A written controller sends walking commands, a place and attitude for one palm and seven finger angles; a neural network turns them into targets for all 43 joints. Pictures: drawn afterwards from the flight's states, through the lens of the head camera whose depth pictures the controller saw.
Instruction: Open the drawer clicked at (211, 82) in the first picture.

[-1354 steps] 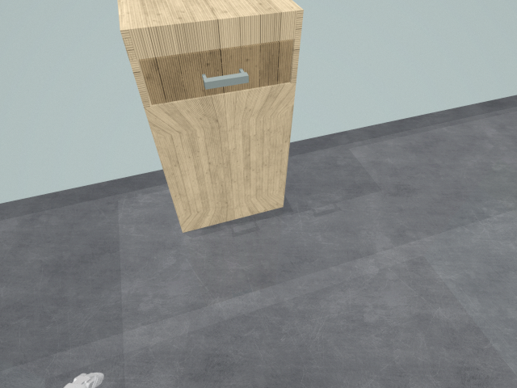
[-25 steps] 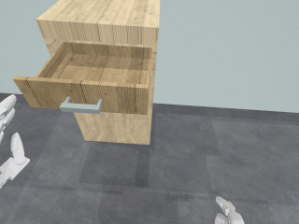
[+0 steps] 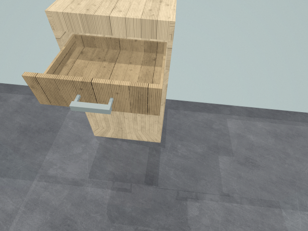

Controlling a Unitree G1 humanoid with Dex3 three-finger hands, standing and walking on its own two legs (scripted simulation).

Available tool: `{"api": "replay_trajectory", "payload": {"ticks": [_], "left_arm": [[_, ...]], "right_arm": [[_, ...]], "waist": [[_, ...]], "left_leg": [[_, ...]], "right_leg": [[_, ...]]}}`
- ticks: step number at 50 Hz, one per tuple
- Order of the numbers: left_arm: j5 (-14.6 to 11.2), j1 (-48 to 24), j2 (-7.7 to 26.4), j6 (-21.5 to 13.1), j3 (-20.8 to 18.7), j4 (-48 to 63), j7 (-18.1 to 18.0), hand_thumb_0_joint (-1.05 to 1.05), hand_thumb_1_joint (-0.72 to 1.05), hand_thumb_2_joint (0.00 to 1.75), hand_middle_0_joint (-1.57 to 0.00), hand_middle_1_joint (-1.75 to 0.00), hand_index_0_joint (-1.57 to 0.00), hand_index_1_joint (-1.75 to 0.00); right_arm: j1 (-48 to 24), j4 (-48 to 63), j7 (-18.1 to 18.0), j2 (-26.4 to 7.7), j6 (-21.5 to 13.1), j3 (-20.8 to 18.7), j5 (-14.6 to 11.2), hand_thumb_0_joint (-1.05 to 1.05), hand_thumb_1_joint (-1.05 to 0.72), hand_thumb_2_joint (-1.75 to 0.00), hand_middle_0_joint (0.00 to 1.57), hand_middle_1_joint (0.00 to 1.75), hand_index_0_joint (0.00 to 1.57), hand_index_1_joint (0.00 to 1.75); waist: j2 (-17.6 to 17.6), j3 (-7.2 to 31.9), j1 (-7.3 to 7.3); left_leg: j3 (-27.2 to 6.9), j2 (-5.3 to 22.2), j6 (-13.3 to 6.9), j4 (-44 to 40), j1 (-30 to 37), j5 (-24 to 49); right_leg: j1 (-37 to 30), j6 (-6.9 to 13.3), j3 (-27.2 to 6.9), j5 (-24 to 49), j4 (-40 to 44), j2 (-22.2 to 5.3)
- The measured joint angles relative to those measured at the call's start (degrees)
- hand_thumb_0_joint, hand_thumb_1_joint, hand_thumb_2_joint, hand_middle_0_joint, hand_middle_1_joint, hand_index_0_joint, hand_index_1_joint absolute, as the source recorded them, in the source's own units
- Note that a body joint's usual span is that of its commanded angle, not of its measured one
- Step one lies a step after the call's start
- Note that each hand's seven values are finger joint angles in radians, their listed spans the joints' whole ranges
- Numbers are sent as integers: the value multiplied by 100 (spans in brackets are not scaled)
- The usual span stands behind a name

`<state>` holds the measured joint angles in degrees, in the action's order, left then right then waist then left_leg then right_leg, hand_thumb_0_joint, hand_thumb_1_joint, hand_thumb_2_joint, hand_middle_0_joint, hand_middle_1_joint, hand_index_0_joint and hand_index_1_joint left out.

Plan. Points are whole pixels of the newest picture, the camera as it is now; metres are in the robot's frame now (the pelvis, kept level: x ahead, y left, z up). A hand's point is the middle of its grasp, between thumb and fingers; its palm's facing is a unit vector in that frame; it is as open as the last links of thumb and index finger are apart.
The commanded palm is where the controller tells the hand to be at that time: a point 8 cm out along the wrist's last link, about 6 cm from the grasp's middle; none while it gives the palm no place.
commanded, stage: let the arm hang, fingers relaxed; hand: left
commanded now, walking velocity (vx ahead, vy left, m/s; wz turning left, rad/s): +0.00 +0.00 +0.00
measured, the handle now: (92, 103) +0.50 +0.25 -0.01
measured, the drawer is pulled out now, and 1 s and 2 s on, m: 0.29 0.29 0.29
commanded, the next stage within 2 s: look to check the result in 0.64 s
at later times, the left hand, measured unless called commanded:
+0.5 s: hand out of the picture +0.00 +0.17 -0.17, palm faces -0.01 -0.98 -0.20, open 7.3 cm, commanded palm none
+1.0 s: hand out of the picture -0.02 +0.15 -0.17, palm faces +0.00 -0.98 -0.20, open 7.3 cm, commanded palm none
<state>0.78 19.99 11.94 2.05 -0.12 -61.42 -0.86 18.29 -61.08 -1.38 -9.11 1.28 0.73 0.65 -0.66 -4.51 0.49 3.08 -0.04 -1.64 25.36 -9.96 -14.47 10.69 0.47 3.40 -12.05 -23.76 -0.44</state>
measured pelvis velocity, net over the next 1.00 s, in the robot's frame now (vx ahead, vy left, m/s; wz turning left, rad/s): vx -0.01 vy -0.02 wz -0.02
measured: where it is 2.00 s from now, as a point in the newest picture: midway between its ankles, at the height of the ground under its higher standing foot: outside the picture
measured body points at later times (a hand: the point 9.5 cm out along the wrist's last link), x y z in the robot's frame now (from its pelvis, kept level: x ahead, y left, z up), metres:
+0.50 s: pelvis -0.01 +0.00 +0.00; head +0.00 -0.01 +0.45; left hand +0.00 +0.22 -0.16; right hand -0.04 -0.20 -0.17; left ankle -0.01 +0.10 -0.74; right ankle +0.01 -0.12 -0.74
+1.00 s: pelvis -0.01 -0.02 +0.00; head +0.01 -0.03 +0.45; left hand -0.02 +0.20 -0.15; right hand -0.04 -0.23 -0.16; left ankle -0.01 +0.10 -0.74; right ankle +0.01 -0.12 -0.74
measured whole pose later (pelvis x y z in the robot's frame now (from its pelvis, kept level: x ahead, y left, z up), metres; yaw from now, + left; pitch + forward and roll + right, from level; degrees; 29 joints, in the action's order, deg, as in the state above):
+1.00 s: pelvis -0.01 -0.02 +0.00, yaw -1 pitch -2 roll +0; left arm 0.8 15.8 7.8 0.0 0.0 -65.9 -1.7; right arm 17.4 -65.5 -1.8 -7.4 0.3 -0.6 0.7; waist 1.2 -3.7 -0.5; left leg 3.6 0.9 -0.3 21.3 -7.7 -11.7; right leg 9.6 1.8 2.9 -10.2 -21.6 0.6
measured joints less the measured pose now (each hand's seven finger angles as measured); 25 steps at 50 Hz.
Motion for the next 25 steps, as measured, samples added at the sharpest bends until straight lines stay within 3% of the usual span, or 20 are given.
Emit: {"api": "replay_trajectory", "payload": {"ticks": [19,25], "left_arm": [[-2,-421,-451,-182,98,-389,-90,0,91,90,-20,-30,-20,-30],[12,-481,-392,-188,48,-362,-108,1,93,90,-20,-30,-20,-30]], "right_arm": [[-52,-457,-16,316,-113,-37,-10,0,-90,-89,20,30,20,30],[-49,-438,-22,326,-132,-75,3,0,-90,-89,20,30,20,30]], "waist": [[194,175,-94],[173,221,-122]], "left_leg": [[116,-52,-15,-317,231,191],[134,-24,11,-335,233,207]], "right_leg": [[-96,-18,-116,114,105,-39],[-78,9,-133,126,101,-10]]}}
